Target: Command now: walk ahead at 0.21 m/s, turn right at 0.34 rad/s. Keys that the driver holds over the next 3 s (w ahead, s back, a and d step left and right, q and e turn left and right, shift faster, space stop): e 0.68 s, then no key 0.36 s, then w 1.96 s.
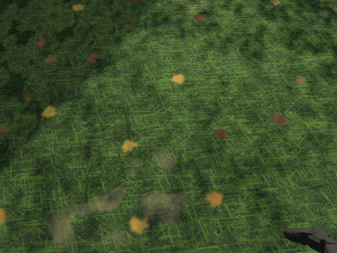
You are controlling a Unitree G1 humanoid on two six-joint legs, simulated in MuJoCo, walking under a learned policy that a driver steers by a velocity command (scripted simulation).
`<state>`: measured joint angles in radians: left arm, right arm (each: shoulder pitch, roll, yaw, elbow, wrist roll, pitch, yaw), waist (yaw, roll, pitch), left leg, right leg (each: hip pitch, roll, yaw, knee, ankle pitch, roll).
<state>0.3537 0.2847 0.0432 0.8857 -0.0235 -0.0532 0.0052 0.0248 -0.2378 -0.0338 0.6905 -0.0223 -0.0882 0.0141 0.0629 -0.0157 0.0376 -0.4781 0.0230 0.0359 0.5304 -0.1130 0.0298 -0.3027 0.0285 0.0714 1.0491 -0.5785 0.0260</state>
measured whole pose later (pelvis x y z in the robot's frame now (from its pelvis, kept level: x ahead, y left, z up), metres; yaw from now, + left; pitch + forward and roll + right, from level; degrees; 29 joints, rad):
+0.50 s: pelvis +0.06 -0.04 +0.01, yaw -17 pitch +3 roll +2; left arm 0.21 0.29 0.08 0.68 0.01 0.02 0.01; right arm 0.07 -0.31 -0.09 0.82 -0.01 0.01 -0.03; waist 0.01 0.03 0.04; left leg -0.53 0.03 0.03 1.07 -0.47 -0.05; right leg -0.35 0.00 0.01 0.54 -0.23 -0.05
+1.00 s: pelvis +0.08 -0.01 +0.01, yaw -28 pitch +1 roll -1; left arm 0.17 0.32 0.08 0.66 0.00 0.04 0.03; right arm 0.16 -0.25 -0.05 0.82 -0.01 -0.02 -0.01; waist -0.02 -0.04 0.02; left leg -0.25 0.00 -0.02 0.47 -0.24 0.01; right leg -0.44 0.08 0.13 0.96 -0.49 0.06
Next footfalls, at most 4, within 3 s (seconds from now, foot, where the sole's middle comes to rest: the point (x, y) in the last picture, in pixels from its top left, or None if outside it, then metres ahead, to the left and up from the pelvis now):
0.38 right None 0.10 -0.14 -0.76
0.84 left None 0.17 0.07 -0.76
1.16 right None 0.02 -0.14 -0.76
1.50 left None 0.32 0.00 -0.76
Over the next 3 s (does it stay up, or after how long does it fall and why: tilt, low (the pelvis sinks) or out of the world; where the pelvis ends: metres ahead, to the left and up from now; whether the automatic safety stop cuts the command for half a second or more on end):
stays up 0.89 -0.38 0.02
